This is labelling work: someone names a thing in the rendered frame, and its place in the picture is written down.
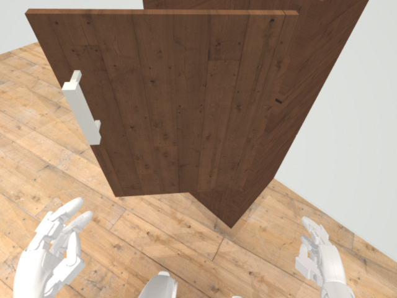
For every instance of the left robot thigh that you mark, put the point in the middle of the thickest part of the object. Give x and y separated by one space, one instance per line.
159 286

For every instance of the right robot hand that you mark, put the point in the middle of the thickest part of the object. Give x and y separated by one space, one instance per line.
325 264

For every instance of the handle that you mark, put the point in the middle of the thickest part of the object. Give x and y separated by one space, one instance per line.
80 109

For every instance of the right robot forearm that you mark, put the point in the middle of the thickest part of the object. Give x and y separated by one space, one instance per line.
336 290

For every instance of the cupboard door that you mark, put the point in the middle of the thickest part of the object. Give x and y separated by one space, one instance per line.
181 94

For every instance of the left robot hand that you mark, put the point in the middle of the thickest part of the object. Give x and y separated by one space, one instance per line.
37 264

